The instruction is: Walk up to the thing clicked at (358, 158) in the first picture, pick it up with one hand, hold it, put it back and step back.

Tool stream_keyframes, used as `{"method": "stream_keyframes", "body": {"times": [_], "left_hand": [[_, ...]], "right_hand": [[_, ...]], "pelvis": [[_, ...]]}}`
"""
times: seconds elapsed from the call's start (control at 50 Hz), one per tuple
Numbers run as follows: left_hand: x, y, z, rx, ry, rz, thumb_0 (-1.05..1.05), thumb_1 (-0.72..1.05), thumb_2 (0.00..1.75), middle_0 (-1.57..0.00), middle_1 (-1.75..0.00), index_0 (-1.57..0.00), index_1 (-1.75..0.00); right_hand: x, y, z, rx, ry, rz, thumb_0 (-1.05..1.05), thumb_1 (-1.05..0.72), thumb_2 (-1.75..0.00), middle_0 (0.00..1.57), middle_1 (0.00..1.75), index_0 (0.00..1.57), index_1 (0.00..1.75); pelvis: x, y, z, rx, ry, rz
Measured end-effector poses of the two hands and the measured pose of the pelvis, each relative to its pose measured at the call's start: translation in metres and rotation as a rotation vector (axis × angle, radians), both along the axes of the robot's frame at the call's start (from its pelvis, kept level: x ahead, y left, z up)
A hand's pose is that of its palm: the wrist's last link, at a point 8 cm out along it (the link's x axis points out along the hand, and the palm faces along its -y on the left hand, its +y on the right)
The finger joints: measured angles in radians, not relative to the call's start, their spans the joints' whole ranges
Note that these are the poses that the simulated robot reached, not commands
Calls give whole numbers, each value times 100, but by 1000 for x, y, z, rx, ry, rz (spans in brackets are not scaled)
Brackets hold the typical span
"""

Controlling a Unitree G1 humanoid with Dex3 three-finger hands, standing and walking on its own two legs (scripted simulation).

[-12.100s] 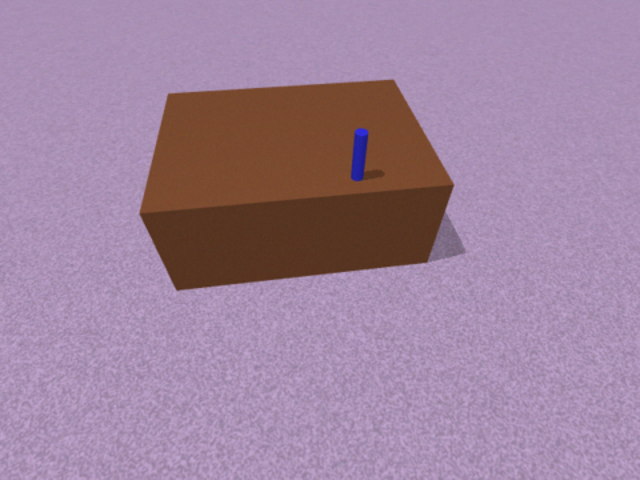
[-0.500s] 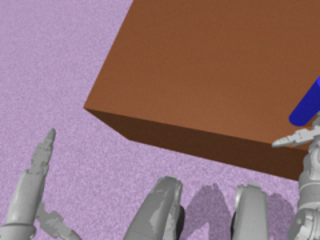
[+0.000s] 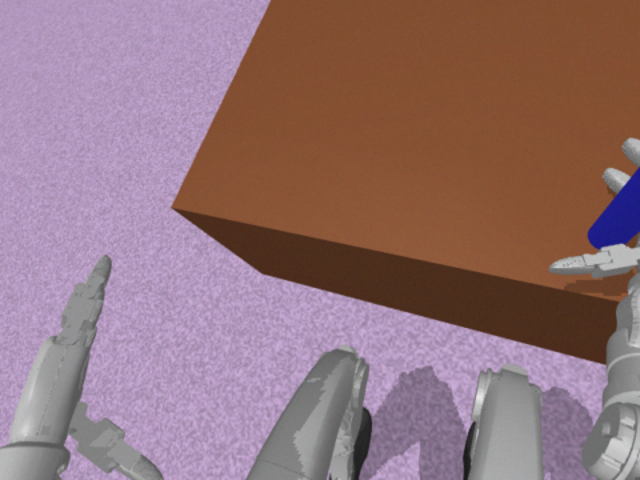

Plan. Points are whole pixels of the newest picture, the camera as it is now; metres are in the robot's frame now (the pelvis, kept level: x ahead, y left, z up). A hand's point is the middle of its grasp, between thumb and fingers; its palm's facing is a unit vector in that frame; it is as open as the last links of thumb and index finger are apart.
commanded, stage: close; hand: right
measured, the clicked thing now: (635, 205) +0.47 -0.25 -0.04
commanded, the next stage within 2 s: settle in 0.38 s
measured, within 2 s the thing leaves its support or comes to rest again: leaves its support in 0.68 s
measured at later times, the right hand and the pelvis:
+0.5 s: hand (620, 203) +0.48 -0.24 -0.06, palm faces +0.24 +0.97 +0.03, open 6.1 cm; pelvis +0.00 +0.00 +0.00, yaw +0 degrees
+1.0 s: hand out of the picture +0.47 -0.24 +0.00, palm faces +0.25 +0.97 +0.02, open 5.3 cm; pelvis +0.01 +0.00 +0.04, yaw -1 degrees
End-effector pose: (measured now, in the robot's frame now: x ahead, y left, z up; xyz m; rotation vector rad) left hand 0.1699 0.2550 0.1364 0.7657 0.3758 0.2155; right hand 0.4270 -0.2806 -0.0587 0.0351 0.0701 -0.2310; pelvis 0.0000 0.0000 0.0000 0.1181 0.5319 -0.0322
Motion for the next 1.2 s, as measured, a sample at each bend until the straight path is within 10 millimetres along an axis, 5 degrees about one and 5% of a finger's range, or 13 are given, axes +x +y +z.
{"method": "stream_keyframes", "body": {"times": [0.16,0.48,0.76,0.98,1.2], "left_hand": [[0,-4,5,1,-21,-9,-1,-53,6,-5,-5,-6,-5],[-4,-8,7,16,-20,-14,-1,-53,5,-5,-5,-6,-5],[0,-9,9,-28,7,2,-1,-56,7,-7,-6,-7,-7],[4,-6,18,-77,14,13,-1,-56,7,-7,-6,-7,-7],[6,-8,13,-121,45,26,-1,-56,7,-7,-5,-6,-7]], "right_hand": [[-7,-4,0,-3,-7,-14,-1,41,-30,79,55,79,55],[15,-8,2,-5,-11,-16,0,-6,-68,115,92,113,92],[9,-9,21,-2,-4,-19,0,-16,-116,102,115,101,115],[12,-10,58,-8,7,-25,0,-15,-117,103,114,102,114],[15,-10,74,-3,2,-21,0,-14,-117,104,114,102,114]], "pelvis": [[-2,2,1,-1,-8,-5],[-3,0,-2,6,0,0],[2,0,13,3,-11,-5],[7,-1,37,-3,-37,-17],[11,-1,49,-8,-45,-20]]}}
